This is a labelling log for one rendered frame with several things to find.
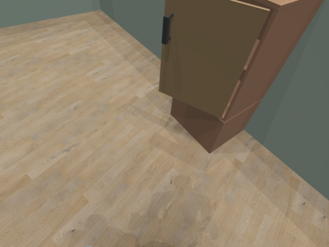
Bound handle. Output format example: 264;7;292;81
162;13;174;45

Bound cupboard door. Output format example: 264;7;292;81
159;0;270;119

